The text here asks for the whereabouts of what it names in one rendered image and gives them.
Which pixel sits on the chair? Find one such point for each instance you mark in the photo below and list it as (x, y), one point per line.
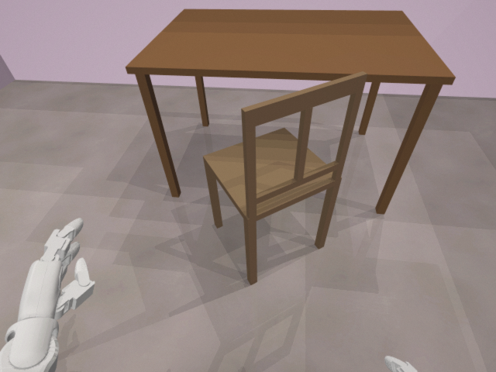
(265, 174)

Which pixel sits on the robot left hand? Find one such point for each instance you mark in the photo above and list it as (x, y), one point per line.
(40, 296)

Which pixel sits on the robot left forearm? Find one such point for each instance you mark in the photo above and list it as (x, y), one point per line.
(31, 346)

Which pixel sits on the table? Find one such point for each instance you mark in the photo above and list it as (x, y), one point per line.
(318, 45)

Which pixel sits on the robot right hand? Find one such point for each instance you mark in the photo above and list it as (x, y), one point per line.
(396, 365)

